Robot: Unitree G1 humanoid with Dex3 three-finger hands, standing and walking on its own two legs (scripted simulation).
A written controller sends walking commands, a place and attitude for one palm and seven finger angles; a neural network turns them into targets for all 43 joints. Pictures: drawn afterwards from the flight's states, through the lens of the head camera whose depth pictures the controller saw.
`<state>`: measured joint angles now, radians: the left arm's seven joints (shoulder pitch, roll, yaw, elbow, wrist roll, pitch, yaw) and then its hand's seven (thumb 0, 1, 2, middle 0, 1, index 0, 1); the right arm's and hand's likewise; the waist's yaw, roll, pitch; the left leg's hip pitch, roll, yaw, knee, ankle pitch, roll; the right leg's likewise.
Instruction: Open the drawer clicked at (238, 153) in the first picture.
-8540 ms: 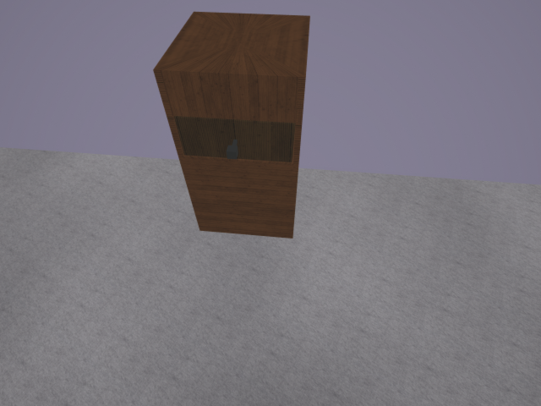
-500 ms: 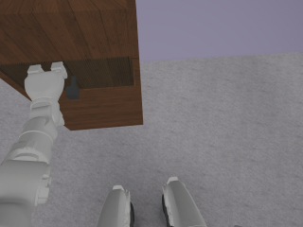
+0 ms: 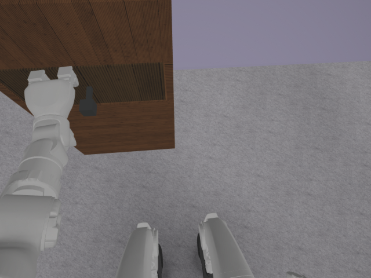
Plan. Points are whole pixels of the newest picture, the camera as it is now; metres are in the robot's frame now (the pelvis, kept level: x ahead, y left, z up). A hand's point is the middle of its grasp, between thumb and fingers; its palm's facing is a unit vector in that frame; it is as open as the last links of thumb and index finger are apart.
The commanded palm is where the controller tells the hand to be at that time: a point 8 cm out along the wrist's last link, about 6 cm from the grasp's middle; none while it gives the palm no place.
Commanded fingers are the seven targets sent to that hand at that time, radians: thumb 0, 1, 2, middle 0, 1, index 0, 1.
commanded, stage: move the hooked fingers above the handle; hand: left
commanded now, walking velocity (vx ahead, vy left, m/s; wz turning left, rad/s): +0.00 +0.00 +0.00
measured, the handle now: (88, 101) +0.54 +0.21 -0.09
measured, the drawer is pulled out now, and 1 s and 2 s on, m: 0.00 0.00 0.00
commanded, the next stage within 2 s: none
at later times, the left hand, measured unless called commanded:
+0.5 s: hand (59, 112) +0.49 +0.26 -0.05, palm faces -0.05 +0.05 -1.00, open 13.8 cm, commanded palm +0.49 +0.22 +0.02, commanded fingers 0.00 -0.50 0.30 -0.30 -1.20 -0.30 -1.20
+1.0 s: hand (66, 112) +0.49 +0.24 -0.04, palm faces -0.07 +0.02 -1.00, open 13.8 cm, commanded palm +0.48 +0.22 +0.03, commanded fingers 0.00 -0.50 0.30 -0.30 -1.20 -0.30 -1.20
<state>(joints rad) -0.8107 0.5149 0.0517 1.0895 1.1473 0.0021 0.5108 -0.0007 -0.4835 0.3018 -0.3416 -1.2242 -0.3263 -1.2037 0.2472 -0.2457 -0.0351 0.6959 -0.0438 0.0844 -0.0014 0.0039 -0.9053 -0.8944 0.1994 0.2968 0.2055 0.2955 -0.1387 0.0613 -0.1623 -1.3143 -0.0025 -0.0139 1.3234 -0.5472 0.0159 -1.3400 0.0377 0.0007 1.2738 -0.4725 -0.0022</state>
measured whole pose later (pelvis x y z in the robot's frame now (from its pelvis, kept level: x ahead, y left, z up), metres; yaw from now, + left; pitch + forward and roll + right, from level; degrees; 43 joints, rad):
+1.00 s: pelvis +0.00 +0.00 +0.00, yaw +0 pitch +31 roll -2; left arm -0.78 0.51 0.02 1.06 1.14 -0.06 0.48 0.00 -0.48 0.30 -0.33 -1.20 -0.32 -1.20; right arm 0.27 -0.25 -0.04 0.70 -0.05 0.08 -0.01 0.00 -0.90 -0.89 0.20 0.30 0.21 0.30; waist -0.13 0.06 -0.17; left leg -1.31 0.00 -0.02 1.33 -0.56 0.02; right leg -1.33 0.04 0.00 1.27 -0.48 0.00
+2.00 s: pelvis +0.01 +0.00 +0.01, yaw +0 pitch +29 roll -2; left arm -0.76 0.49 -0.01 1.07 1.12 -0.09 0.44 0.00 -0.49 0.30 -0.33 -1.20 -0.33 -1.21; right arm 0.28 -0.24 -0.04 0.71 -0.04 0.07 -0.02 0.00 -0.90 -0.89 0.20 0.30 0.21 0.30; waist -0.12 0.05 -0.19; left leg -1.24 0.00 -0.02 1.28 -0.55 0.01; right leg -1.26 0.04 0.00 1.22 -0.48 0.00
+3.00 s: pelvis +0.01 +0.00 +0.01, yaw +0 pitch +30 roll -2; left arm -0.78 0.48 -0.02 1.07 1.13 -0.08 0.48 0.00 -0.49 0.30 -0.32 -1.20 -0.33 -1.20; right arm 0.27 -0.24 -0.04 0.73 -0.05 0.08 -0.01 0.00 -0.90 -0.89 0.20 0.30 0.21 0.30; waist -0.12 0.05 -0.19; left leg -1.25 -0.01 -0.03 1.29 -0.56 0.02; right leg -1.26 0.03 -0.02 1.23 -0.48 0.00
